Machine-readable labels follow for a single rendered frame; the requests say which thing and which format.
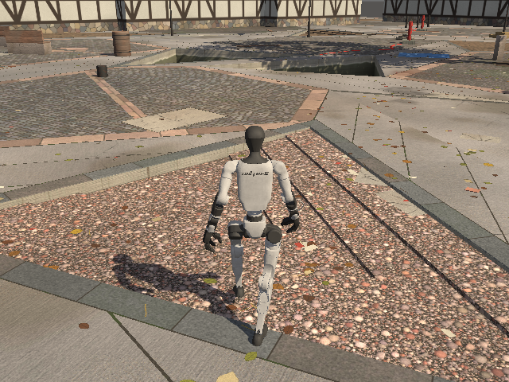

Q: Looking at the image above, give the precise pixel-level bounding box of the right robot upper arm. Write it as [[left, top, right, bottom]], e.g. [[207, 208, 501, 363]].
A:
[[271, 160, 293, 203]]

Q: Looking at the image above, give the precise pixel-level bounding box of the left robot hand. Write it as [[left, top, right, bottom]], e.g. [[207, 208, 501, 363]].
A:
[[203, 230, 222, 253]]

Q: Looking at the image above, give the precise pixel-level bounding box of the left robot thigh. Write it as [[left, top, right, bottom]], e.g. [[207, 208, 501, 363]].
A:
[[227, 220, 244, 258]]

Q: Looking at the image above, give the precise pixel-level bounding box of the right robot forearm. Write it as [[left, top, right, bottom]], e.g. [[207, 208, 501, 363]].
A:
[[286, 190, 299, 220]]

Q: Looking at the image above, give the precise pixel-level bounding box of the robot right foot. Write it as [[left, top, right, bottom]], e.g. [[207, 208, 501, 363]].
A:
[[252, 323, 268, 346]]

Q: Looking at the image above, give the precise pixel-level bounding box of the right robot hand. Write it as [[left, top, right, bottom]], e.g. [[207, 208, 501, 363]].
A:
[[281, 215, 300, 233]]

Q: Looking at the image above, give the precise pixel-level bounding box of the left robot forearm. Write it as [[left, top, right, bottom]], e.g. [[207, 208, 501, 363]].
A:
[[206, 193, 223, 233]]

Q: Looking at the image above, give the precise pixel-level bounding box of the left robot upper arm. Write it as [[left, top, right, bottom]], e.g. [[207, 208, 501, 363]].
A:
[[216, 160, 239, 205]]

